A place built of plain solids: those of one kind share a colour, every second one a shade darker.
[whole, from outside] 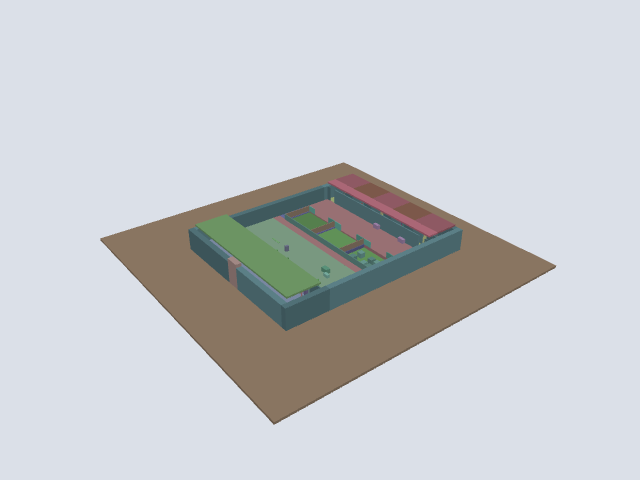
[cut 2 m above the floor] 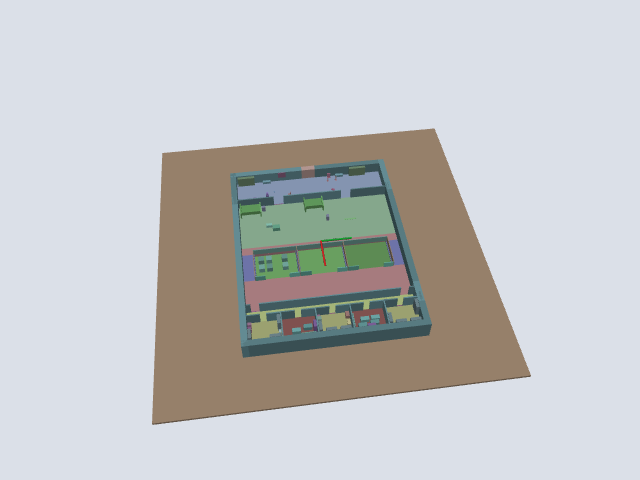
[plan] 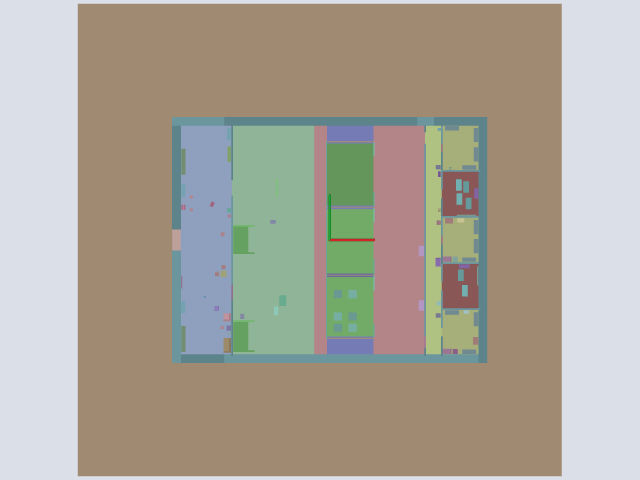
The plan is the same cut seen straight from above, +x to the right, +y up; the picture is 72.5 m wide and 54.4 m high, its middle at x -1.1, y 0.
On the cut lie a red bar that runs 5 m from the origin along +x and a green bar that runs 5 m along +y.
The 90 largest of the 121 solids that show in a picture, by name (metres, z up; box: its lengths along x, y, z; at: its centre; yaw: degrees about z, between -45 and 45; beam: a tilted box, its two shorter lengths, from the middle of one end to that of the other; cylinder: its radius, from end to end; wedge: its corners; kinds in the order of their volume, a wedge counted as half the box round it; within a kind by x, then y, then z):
{
 "ground_under_all_1": {"box": [54.87, 53.58, 0.4], "at": [-1.12, 0.0, -0.75]},
 "wall_1": {"box": [1.0, 12.75, 3.87], "at": [-17.36, -7.58, 1.33]},
 "wall_2": {"box": [1.0, 12.75, 3.87], "at": [-17.36, 7.58, 1.33]},
 "wall_3": {"box": [7.7, 1.0, 3.87], "at": [-14.01, -13.45, 1.33]},
 "wall_4": {"box": [7.7, 1.0, 3.87], "at": [-14.01, 13.45, 1.33]},
 "wall_5": {"box": [0.2, 6.39, 3.87], "at": [-11.06, -9.96, 1.33]},
 "wall_6": {"box": [0.2, 10.12, 3.87], "at": [-11.06, 0.0, 1.33]},
 "wall_7": {"box": [0.2, 6.39, 3.87], "at": [-11.06, 9.96, 1.33]},
 "wall_8": {"box": [23.67, 1.0, 3.87], "at": [-0.12, -13.45, 1.33]},
 "wall_9": {"box": [23.67, 1.0, 3.87], "at": [-0.12, 13.45, 1.33]},
 "wall_10": {"box": [0.2, 0.95, 3.87], "at": [10.81, -12.68, 1.33]},
 "wall_11": {"box": [0.2, 21.8, 3.87], "at": [10.81, 0.0, 1.33]},
 "wall_12": {"box": [3.7, 1.0, 3.87], "at": [11.76, -13.45, 1.33]},
 "wall_13": {"box": [3.7, 1.0, 3.87], "at": [11.76, 13.45, 1.33]},
 "wall_14": {"box": [0.2, 2.24, 3.87], "at": [12.71, -12.03, 1.33]},
 "wall_15": {"box": [0.2, 2.24, 3.87], "at": [12.71, -12.03, 1.33]},
 "wall_16": {"box": [0.2, 2.24, 3.87], "at": [12.71, -8.85, 1.33]},
 "wall_17": {"box": [0.2, 4.27, 3.87], "at": [12.71, -7.83, 1.33]},
 "wall_18": {"box": [0.2, 2.24, 3.87], "at": [12.71, -6.81, 1.33]},
 "wall_19": {"box": [0.2, 2.24, 3.87], "at": [12.71, -3.63, 1.33]},
 "wall_20": {"box": [0.2, 4.27, 3.87], "at": [12.71, -2.61, 1.33]},
 "wall_21": {"box": [0.2, 2.24, 3.87], "at": [12.71, -1.59, 1.33]},
 "wall_22": {"box": [0.2, 2.24, 3.87], "at": [12.71, 1.59, 1.33]},
 "wall_23": {"box": [0.2, 2.24, 3.87], "at": [12.71, 3.63, 1.33]},
 "wall_24": {"box": [0.2, 2.24, 3.87], "at": [12.71, 6.81, 1.33]},
 "wall_25": {"box": [0.2, 2.24, 3.87], "at": [12.71, 8.85, 1.33]},
 "wall_26": {"box": [0.2, 2.24, 3.87], "at": [12.71, 12.03, 1.33]},
 "wall_27": {"box": [6.05, 1.0, 3.87], "at": [14.84, -13.45, 1.33]},
 "wall_28": {"box": [4.45, 0.2, 3.87], "at": [14.84, -7.83, 1.33]},
 "wall_29": {"box": [4.45, 0.2, 3.87], "at": [14.84, -2.61, 1.33]},
 "wall_30": {"box": [4.45, 0.2, 3.87], "at": [14.84, 2.61, 1.33]},
 "wall_31": {"box": [4.45, 0.2, 3.87], "at": [14.84, 7.83, 1.33]},
 "wall_32": {"box": [6.05, 1.0, 3.87], "at": [14.84, 13.45, 1.33]},
 "wall_33": {"box": [1.0, 7.02, 3.87], "at": [17.36, -10.44, 1.33]},
 "wall_34": {"box": [1.0, 7.02, 3.87], "at": [17.36, -5.22, 1.33]},
 "wall_35": {"box": [1.0, 7.02, 3.87], "at": [17.36, 0.0, 1.33]},
 "wall_36": {"box": [1.0, 7.02, 3.87], "at": [17.36, 5.22, 1.33]},
 "wall_37": {"box": [1.0, 7.02, 3.87], "at": [17.36, 10.44, 1.33]},
 "floor_yard_1": {"box": [9.3, 26.1, 1.18], "at": [-6.41, 0.0, -0.01]},
 "floor_walkway_1": {"box": [1.45, 26.1, 1.18], "at": [-1.03, 0.0, -0.01]},
 "floor_walkway_2": {"box": [5.85, 26.1, 1.18], "at": [7.88, 0.0, -0.01]},
 "floor_lobby_1": {"box": [5.9, 26.1, 1.18], "at": [-14.01, 0.0, -0.01]},
 "floor_plot_1": {"box": [5.27, 6.75, 0.6], "at": [2.33, -7.58, -0.3]},
 "floor_plot_2": {"box": [5.27, 7.3, 0.94], "at": [2.33, -0.15, -0.13]},
 "floor_plot_3": {"box": [5.27, 7.05, 0.99], "at": [2.33, 7.42, -0.1]},
 "floor_store_1": {"box": [4.25, 5.22, 1.18], "at": [14.84, -10.44, -0.01]},
 "floor_store_2": {"box": [4.25, 5.22, 1.18], "at": [14.84, 0.0, -0.01]},
 "floor_store_3": {"box": [4.25, 5.22, 1.18], "at": [14.84, 10.44, -0.01]},
 "floor_back_corridor_1": {"box": [1.9, 26.1, 1.18], "at": [11.76, 0.0, -0.01]},
 "floor_class_1": {"box": [4.25, 5.22, 1.18], "at": [14.84, -5.22, -0.01]},
 "floor_class_2": {"box": [4.25, 5.22, 1.18], "at": [14.84, 5.22, -0.01]},
 "ceil_lobby_1": {"box": [5.9, 26.1, 0.3], "at": [-14.01, 0.0, 4.13]},
 "floor_baulk_1": {"box": [5.27, 2.1, 1.18], "at": [2.33, -12.0, -0.01]},
 "floor_baulk_2": {"box": [5.27, 0.4, 1.18], "at": [2.33, -4.0, -0.01]},
 "floor_baulk_3": {"box": [5.27, 0.4, 1.18], "at": [2.33, 3.7, -0.01]},
 "floor_baulk_4": {"box": [5.27, 2.1, 1.18], "at": [2.33, 12.0, -0.01]},
 "ceil_store_1": {"box": [4.25, 5.22, 0.3], "at": [14.84, -10.44, 3.98]},
 "ceil_store_2": {"box": [4.25, 5.22, 0.3], "at": [14.84, 0.0, 3.98]},
 "ceil_store_3": {"box": [4.25, 5.22, 0.3], "at": [14.84, 10.44, 3.98]},
 "shelves_store_1": {"box": [1.6, 0.5, 2.0], "at": [13.86, -8.21, 1.58]},
 "shelves_store_2": {"box": [1.6, 0.5, 2.0], "at": [13.86, 12.67, 1.58]},
 "shelves_store_3": {"box": [1.6, 0.5, 2.0], "at": [15.81, -12.67, 1.58]},
 "shelves_store_4": {"box": [1.6, 0.5, 2.0], "at": [15.81, -2.23, 1.58]},
 "shelves_store_5": {"box": [1.6, 0.5, 2.0], "at": [15.81, 8.21, 1.58]},
 "shelves_store_6": {"box": [0.5, 1.6, 2.0], "at": [16.58, -8.98, 1.58]},
 "shelves_store_7": {"box": [0.5, 1.6, 2.0], "at": [16.58, -0.69, 1.58]},
 "shelves_store_8": {"box": [0.5, 1.6, 2.0], "at": [16.58, 1.46, 1.58]},
 "shelves_store_9": {"box": [0.5, 1.6, 2.0], "at": [16.58, 9.7, 1.58]},
 "shelves_store_10": {"box": [0.5, 1.6, 2.0], "at": [16.58, 11.9, 1.58]},
 "ceil_back_corridor_1": {"box": [1.9, 26.1, 0.3], "at": [11.76, 0.0, 3.98]},
 "ceil_class_1": {"box": [4.25, 5.22, 0.3], "at": [14.84, -5.22, 3.98]},
 "ceil_class_2": {"box": [4.25, 5.22, 0.3], "at": [14.84, 5.22, 3.98]},
 "door_leaf_1": {"box": [0.97, 2.4, 4.45], "at": [-17.38, 0.0, 1.62]},
 "bay_hall_1": {"box": [1.7, 3.2, 0.7], "at": [-10.08, -10.9, 0.93]},
 "bay_hall_2": {"box": [1.7, 2.9, 0.7], "at": [-10.08, 0.05, 0.93]},
 "rail_far_1": {"box": [0.12, 22.42, 2.23], "at": [-0.37, 0.0, 0.52]},
 "rail_baulk_1": {"box": [5.27, 0.12, 2.23], "at": [2.32, -11.15, 0.52]},
 "rail_baulk_2": {"box": [5.27, 0.12, 2.23], "at": [2.32, -4.0, 0.52]},
 "rail_baulk_3": {"box": [5.27, 0.12, 2.23], "at": [2.32, 3.7, 0.52]},
 "rail_baulk_4": {"box": [5.27, 0.12, 2.23], "at": [2.32, 11.15, 0.52]},
 "lockers_lobby_1": {"box": [0.5, 2.95, 1.8], "at": [-16.58, -11.22, 1.48]},
 "lockers_lobby_2": {"box": [0.5, 2.95, 1.8], "at": [-16.58, 8.88, 1.48]},
 "load_plot_1": {"box": [0.92, 0.92, 0.91], "at": [0.93, -9.94, 0.45]},
 "load_plot_2": {"box": [0.92, 0.92, 0.91], "at": [0.93, -8.67, 0.45]},
 "load_plot_3": {"box": [0.92, 0.92, 0.91], "at": [0.93, -6.13, 0.45]},
 "load_plot_4": {"box": [0.92, 0.92, 0.91], "at": [2.6, -9.94, 0.45]},
 "load_plot_5": {"box": [0.92, 0.92, 0.91], "at": [2.6, -8.67, 0.45]},
 "load_plot_6": {"box": [0.92, 0.92, 0.91], "at": [2.6, -6.13, 0.45]},
 "cupboard_class_1": {"box": [1.2, 0.45, 1.91], "at": [15.26, -2.96, 1.53]},
 "cupboard_class_2": {"box": [0.45, 1.2, 1.91], "at": [16.61, 5.28, 1.53]}
}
